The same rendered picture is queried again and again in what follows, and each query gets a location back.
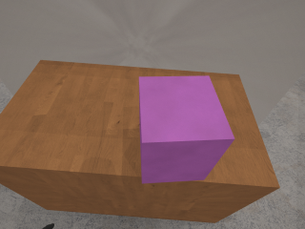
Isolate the pedestal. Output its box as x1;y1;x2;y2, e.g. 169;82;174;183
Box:
0;60;280;223

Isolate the carton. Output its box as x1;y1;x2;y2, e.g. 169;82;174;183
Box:
138;75;235;184

